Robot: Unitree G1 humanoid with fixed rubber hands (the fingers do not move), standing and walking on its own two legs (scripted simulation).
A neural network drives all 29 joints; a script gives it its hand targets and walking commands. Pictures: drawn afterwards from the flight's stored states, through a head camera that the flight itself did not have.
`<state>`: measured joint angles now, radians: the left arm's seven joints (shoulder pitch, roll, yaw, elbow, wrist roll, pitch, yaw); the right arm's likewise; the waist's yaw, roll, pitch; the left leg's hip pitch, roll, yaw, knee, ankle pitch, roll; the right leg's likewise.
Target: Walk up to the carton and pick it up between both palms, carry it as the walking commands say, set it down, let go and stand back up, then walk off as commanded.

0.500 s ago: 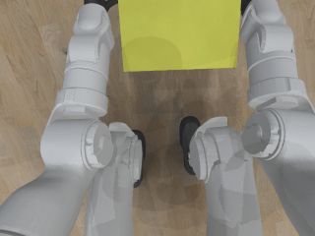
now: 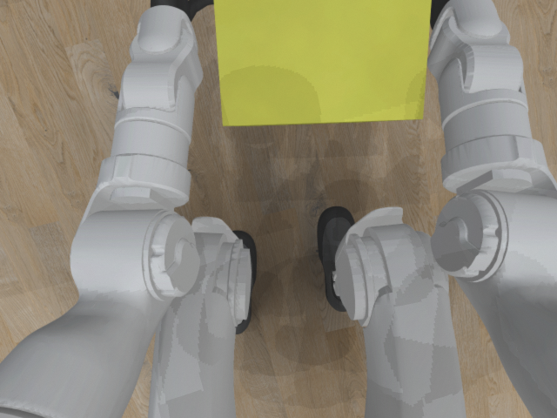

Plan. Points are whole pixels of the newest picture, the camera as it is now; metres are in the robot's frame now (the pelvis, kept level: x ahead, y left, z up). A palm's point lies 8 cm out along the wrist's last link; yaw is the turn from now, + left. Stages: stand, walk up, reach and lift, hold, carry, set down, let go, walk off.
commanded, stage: set down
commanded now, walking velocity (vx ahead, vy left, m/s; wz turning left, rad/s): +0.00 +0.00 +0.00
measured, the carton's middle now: (308, 23) +0.55 -0.05 -0.24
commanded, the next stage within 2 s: none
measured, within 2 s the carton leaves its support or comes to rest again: neither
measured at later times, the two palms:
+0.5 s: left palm (173, 7) +0.55 +0.10 -0.16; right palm (453, 5) +0.53 -0.19 -0.16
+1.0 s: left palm out of the picture +0.56 +0.13 -0.14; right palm out of the picture +0.54 -0.22 -0.14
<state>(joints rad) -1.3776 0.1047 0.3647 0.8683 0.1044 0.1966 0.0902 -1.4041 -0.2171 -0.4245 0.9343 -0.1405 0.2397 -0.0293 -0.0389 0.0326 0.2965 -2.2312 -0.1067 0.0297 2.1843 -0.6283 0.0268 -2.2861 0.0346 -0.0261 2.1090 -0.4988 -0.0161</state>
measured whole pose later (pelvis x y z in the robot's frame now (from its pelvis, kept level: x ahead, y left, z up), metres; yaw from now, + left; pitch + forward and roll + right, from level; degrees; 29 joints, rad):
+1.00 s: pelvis +0.00 +0.00 +0.00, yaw +0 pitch +36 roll -1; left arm -1.42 0.29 0.11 0.99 -0.16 0.11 0.13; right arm -1.40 -0.33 -0.31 1.01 0.08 0.07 -0.11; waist -0.04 0.03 0.35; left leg -2.18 -0.11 0.03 2.19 -0.63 0.02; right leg -2.24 0.03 -0.03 2.12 -0.50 -0.01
